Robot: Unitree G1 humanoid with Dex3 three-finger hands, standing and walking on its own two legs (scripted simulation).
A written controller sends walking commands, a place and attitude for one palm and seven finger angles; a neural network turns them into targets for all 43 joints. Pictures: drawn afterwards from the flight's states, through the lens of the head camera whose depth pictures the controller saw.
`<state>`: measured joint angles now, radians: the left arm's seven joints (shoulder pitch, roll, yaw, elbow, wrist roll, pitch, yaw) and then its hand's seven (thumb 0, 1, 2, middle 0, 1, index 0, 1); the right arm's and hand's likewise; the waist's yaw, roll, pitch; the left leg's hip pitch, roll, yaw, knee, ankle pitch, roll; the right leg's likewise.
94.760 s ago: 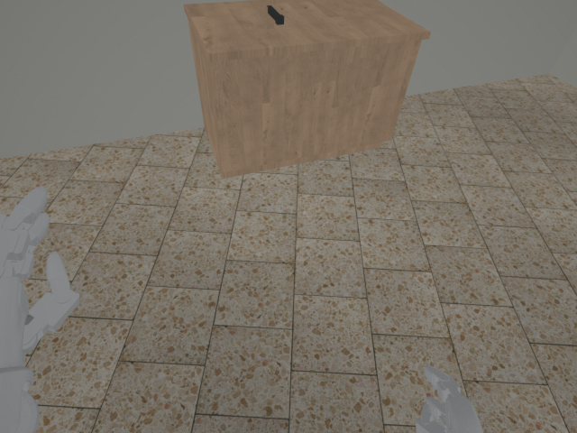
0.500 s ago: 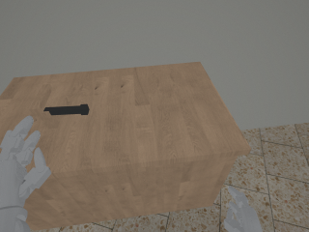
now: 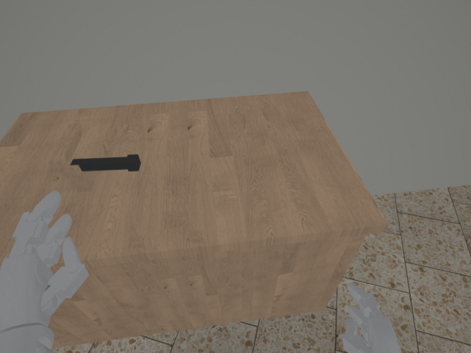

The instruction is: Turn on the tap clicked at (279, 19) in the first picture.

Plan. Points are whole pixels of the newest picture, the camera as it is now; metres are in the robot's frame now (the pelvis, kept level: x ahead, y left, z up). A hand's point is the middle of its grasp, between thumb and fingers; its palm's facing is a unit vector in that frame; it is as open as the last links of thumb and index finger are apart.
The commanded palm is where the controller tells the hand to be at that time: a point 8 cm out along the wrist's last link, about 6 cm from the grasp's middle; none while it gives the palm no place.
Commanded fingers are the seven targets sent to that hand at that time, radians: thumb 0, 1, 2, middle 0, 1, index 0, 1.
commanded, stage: turn the palm inward beside the body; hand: left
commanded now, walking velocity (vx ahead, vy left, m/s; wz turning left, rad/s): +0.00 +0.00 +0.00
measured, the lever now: (133, 162) +0.50 +0.31 +0.02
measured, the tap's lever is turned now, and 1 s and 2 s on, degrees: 86 86 86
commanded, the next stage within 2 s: reach beside the lever's end, fingers flat in 0.44 s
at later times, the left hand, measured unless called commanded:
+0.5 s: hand (100, 255) +0.20 +0.21 +0.14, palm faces +0.43 -0.89 -0.13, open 7.5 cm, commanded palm +0.15 +0.25 +0.15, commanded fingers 0.00 0.90 0.90 -0.20 -0.30 -0.20 -0.30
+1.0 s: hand (94, 237) +0.24 +0.24 +0.12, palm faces +0.44 -0.89 -0.13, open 7.5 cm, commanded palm +0.19 +0.29 +0.12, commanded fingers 0.00 0.90 0.90 -0.20 -0.29 -0.20 -0.29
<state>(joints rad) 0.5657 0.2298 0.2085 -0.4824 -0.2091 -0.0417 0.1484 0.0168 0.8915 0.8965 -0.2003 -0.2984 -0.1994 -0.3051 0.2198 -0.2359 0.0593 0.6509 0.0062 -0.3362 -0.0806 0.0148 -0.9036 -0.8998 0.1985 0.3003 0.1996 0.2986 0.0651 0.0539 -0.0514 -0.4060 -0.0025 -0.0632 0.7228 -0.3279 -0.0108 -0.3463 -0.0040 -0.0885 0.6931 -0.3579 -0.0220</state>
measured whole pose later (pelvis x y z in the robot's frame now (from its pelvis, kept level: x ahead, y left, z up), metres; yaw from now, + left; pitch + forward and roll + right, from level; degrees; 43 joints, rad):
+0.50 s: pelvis +0.02 -0.02 +0.00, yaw +0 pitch +2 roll +0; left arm 0.55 0.21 0.22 -0.48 -0.23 -0.02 0.12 0.02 0.89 0.90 -0.20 -0.30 -0.20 -0.30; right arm 0.23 -0.25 0.04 0.64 0.01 -0.31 -0.08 0.01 -0.90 -0.90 0.20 0.30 0.20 0.30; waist 0.08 0.06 -0.07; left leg -0.38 0.01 -0.07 0.70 -0.34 -0.03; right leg -0.33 0.01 -0.10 0.68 -0.38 -0.04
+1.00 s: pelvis +0.01 -0.02 +0.00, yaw +0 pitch +2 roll +0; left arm 0.30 0.26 0.34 -0.12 -0.26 -0.09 0.06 0.02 0.89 0.90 -0.20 -0.30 -0.20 -0.30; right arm 0.21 -0.26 0.03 0.71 0.02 -0.32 -0.09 0.01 -0.90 -0.90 0.20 0.30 0.20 0.30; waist 0.04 0.06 -0.05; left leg -0.41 0.02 -0.07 0.68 -0.32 -0.04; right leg -0.36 0.02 -0.09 0.67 -0.35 -0.05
